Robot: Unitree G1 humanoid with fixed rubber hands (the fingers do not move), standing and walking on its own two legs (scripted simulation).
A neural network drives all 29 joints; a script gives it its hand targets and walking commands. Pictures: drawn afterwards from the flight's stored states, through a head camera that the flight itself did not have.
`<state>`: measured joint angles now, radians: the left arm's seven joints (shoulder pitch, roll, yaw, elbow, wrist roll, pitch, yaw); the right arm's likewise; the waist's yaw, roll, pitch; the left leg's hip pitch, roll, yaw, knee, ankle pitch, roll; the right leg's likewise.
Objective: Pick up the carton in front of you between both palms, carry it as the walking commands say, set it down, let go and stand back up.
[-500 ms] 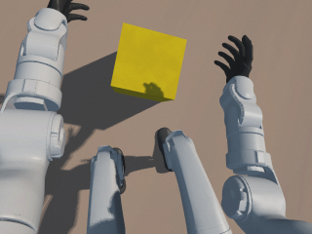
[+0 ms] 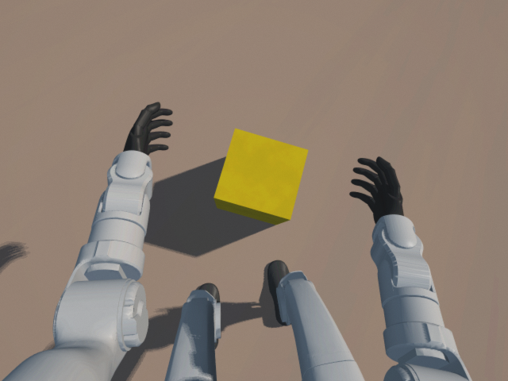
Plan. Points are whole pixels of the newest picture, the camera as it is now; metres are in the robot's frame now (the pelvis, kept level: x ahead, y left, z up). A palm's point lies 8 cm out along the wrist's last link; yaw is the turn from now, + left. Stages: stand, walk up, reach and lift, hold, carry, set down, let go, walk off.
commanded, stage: let go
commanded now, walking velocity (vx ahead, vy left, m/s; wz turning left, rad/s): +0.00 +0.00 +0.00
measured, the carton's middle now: (257, 182) +0.47 -0.09 -0.56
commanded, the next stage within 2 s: stand in 1.14 s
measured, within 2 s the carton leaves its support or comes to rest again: neither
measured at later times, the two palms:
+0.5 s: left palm (93, 231) +0.33 +0.18 -0.01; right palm (471, 268) +0.23 -0.26 +0.02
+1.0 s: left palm (37, 332) +0.24 +0.22 +0.03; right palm (468, 275) +0.23 -0.25 +0.03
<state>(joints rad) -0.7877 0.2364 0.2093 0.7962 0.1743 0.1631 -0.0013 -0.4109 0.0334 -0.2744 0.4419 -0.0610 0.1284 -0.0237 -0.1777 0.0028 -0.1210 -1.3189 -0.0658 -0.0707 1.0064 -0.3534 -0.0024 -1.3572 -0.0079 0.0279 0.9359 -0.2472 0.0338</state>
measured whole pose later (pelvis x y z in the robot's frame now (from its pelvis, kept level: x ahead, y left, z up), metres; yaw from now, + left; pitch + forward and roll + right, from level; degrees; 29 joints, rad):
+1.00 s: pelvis +0.07 -0.01 +0.09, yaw -2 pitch -3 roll +0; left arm 0.23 0.22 0.01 0.48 -0.02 0.07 -0.03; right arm 0.21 -0.23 -0.02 0.40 -0.02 0.19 0.02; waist 0.00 0.02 0.04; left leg -0.11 -0.02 -0.04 0.47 -0.32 0.01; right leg -0.19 0.01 0.06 0.48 -0.25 0.01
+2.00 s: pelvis +0.08 -0.03 +0.09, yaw -1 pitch -1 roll +0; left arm 0.15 0.33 0.05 0.89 0.03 0.01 0.01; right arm 0.18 -0.37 0.00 0.85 -0.03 -0.01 -0.04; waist 0.02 0.04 0.02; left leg -0.09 0.01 -0.08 0.42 -0.31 -0.03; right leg -0.18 0.03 0.01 0.46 -0.25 -0.02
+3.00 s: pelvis +0.06 -0.03 +0.10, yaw -2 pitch -2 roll +0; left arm 0.10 0.38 0.01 1.04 0.01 -0.01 0.00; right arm 0.15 -0.39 0.00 1.01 -0.02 -0.02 -0.02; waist 0.01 0.03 0.04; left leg -0.06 0.01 -0.05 0.34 -0.24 -0.03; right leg -0.16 0.03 0.04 0.38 -0.18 -0.01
